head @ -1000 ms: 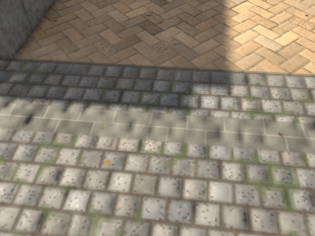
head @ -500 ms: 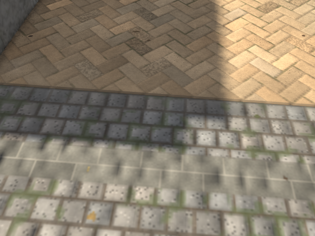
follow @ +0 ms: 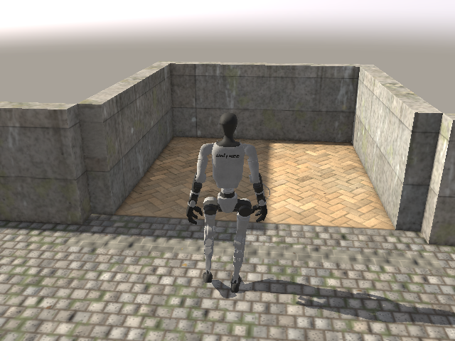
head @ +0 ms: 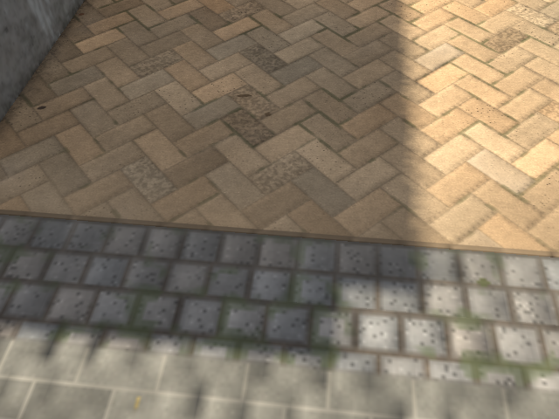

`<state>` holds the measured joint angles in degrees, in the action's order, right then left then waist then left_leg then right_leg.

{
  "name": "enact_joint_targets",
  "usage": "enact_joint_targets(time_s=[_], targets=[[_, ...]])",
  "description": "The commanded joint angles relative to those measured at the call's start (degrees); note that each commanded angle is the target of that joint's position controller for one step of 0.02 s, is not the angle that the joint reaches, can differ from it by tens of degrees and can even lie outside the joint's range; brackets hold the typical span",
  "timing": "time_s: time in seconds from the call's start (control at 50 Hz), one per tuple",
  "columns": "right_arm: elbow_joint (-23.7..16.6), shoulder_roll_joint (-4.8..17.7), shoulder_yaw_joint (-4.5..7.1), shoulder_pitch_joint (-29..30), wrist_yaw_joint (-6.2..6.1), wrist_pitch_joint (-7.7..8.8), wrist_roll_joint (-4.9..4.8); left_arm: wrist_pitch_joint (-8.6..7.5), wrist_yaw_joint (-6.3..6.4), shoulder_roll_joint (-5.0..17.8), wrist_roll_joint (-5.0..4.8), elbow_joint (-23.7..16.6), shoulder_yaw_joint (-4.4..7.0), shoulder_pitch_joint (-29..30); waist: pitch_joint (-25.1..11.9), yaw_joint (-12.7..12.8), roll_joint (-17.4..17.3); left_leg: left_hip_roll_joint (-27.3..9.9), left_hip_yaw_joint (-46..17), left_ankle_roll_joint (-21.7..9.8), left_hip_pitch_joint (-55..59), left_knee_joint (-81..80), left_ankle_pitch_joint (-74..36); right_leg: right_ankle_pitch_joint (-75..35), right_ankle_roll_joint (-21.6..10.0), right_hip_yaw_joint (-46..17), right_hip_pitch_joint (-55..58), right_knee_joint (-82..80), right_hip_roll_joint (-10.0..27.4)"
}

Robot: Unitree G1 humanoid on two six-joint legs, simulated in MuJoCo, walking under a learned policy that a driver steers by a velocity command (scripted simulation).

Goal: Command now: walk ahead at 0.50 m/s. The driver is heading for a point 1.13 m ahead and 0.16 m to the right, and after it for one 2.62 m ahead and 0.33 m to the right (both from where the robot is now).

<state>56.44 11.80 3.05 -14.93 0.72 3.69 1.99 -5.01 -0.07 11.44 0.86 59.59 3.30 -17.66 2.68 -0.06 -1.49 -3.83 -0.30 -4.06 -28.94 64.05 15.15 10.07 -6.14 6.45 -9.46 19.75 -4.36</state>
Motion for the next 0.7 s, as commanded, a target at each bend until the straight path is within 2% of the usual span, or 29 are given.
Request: enact_joint_targets(time_s=[0.02, 0.06, 0.12, 0.2, 0.24, 0.28, 0.3, 0.32, 0.34, 0.36, 0.38, 0.4, 0.42, 0.46, 0.5, 0.56, 0.62, 0.7], targets=[[-2.2, 1.2, 0.26, -2.3, 0.68, -1.14, 0.37, -1.42, 0.12, 5.0, -0.10, -1.1, 0.40, -3.4, 1.8, -1.9, 4.1, -2.4, 0.8, 1.5, -5.3, -3.5, -5.2, -12.6, -6.4, -12.4, -0.6, -12.7, 15.3], [-4.3, 1.7, 0.17, 3.5, 0.82, -1.21, 0.04, -1.34, 0.02, 4.8, -0.15, -0.8, 0.10, -5.3, 2.9, -0.7, 4.4, -2.8, 1.9, 2.4, -7.9, -9.8, -9.5, -15.3, -5.9, -10.7, 0.7, -13.3, 14.2], [-6.7, 1.0, -0.50, 10.6, 0.98, -1.02, -0.63, -1.36, 0.04, 4.8, -0.19, -0.3, -0.21, -8.3, 3.2, 1.2, 4.9, -1.5, 3.9, 2.7, -6.3, -20.6, -14.5, -19.8, -4.8, -8.4, 2.9, -13.1, 13.1], [-8.8, 1.6, -0.72, 16.7, 0.82, -0.71, -0.84, -1.18, 0.55, 5.5, 0.16, 1.2, -0.22, -12.6, 3.6, 3.2, 5.4, 0.2, 5.1, 1.3, -6.6, -28.0, -14.9, -23.6, -5.0, -8.3, 11.0, -11.4, 15.3], [-9.7, 2.4, -0.46, 17.6, 0.73, -0.32, -0.77, -0.95, 0.99, 6.0, 0.56, 1.7, -0.06, -12.9, 3.8, 2.8, 5.5, 0.8, 4.8, -0.1, -6.5, -30.3, -11.6, -27.8, -5.0, -8.4, 15.1, -9.1, 17.0], [-8.9, 3.3, 0.07, 14.0, 0.37, 0.25, -0.71, -0.79, 1.34, 6.8, 0.79, 1.6, 0.20, -11.1, 1.9, 0.4, 5.9, 3.1, 5.7, -2.1, 0.0, -32.8, -6.9, -39.9, -3.9, -7.2, 16.4, -3.3, 17.4], [-7.1, 4.1, 0.65, 8.2, -0.02, 0.62, -0.61, -0.63, 1.39, 7.4, 0.83, 1.6, 0.36, -10.4, -1.0, -2.1, 6.0, 5.1, 6.4, -3.2, 7.0, -34.4, -5.6, -46.1, -3.2, -6.5, 16.2, 3.4, 16.8], [-3.7, 5.4, 1.45, -1.5, -0.52, 1.19, -0.17, -0.40, 1.27, 7.2, 0.57, 1.3, 0.28, -9.4, -6.0, -6.1, 4.2, 5.9, 6.6, -4.7, 18.9, -37.8, -8.1, -44.6, -2.1, -4.5, 12.6, 14.3, 14.5], [-1.5, 9.7, 2.75, -11.9, -1.18, 1.69, 1.30, -0.46, 1.04, 5.6, -0.08, -0.4, -0.32, -9.2, -13.0, -9.5, -0.2, -4.9, -5.0, -7.7, 34.4, -38.1, -4.8, -27.1, -1.0, -2.7, 0.7, 30.6, 11.9], [-1.1, 15.0, 4.08, -14.7, -0.93, 1.41, 1.66, -0.34, 0.34, 0.1, -2.39, -1.2, -1.17, -16.3, -19.6, -6.3, -13.5, -21.3, -33.9, -16.3, 48.6, -44.6, -1.6, 16.1, 1.5, -0.7, -19.9, 52.4, 0.4], [-1.8, 12.4, 3.66, -10.0, -0.48, 0.48, -0.60, -0.12, 0.45, 5.8, -0.77, -0.9, 0.33, -12.1, -16.8, -5.5, -4.6, -18.8, -36.7, -15.0, 44.3, -48.2, 1.9, 17.8, 0.5, -9.2, -25.1, 56.9, 2.4], [-2.7, 9.2, 2.66, -3.7, -0.33, 0.51, -1.12, -0.29, 0.25, 5.6, -0.47, -2.7, 0.53, -6.8, -8.2, -3.4, -2.5, -17.0, -27.1, -13.1, 36.2, -49.1, 1.3, 12.6, 0.3, -9.3, -27.5, 55.8, 5.2], [-2.9, 6.0, 1.78, -0.9, -0.11, 0.97, -0.95, -0.53, 0.10, 4.7, -0.28, -3.3, 0.37, -4.1, -4.2, -2.2, 0.3, -14.5, -21.2, -11.4, 29.4, -51.2, -4.5, 8.9, 0.4, -9.2, -26.0, 52.6, 7.1], [-1.6, 2.5, 0.65, -0.3, -0.55, 1.69, -1.15, 0.78, -0.40, 2.8, 1.12, -2.9, 0.33, -4.8, -1.7, 1.1, -1.0, -9.8, -12.7, -8.1, 21.7, -53.5, -10.9, 6.4, 1.4, -8.8, -20.8, 47.2, 9.3], [-0.1, 3.0, 0.53, -3.5, -0.80, 2.53, -1.26, 1.99, -0.98, 1.7, 1.43, -2.9, 0.31, -5.1, -1.8, 1.9, -1.3, -8.8, -9.7, -8.0, 20.4, -54.5, -16.1, 5.6, 2.4, -7.7, -19.6, 45.0, 9.2], [0.9, 5.2, 0.81, -6.5, -0.92, 2.89, -1.43, 2.97, -1.46, 2.1, 1.50, -5.3, 0.34, 1.3, 0.6, 1.7, -1.3, -7.8, -6.8, -8.2, 20.6, -57.0, -16.1, 0.6, 3.9, -6.2, -24.9, 40.2, 10.6], [1.5, 4.7, 0.42, -9.5, -0.87, 2.64, -1.42, 3.03, -1.65, 2.6, 1.03, -8.0, 0.16, 9.0, 2.4, 0.1, -1.4, -6.7, -4.8, -7.6, 22.7, -58.1, -18.4, -5.1, 5.0, -4.9, -28.8, 32.1, 11.1], [2.6, 4.9, 0.19, -13.5, -1.00, 2.64, -1.36, 2.71, -1.69, 1.7, 0.47, -10.5, -0.63, 16.4, 3.0, -2.1, -2.0, -6.1, -2.3, -6.8, 26.4, -57.5, -24.1, -9.8, 4.9, -2.7, -27.4, 21.3, 9.4]])
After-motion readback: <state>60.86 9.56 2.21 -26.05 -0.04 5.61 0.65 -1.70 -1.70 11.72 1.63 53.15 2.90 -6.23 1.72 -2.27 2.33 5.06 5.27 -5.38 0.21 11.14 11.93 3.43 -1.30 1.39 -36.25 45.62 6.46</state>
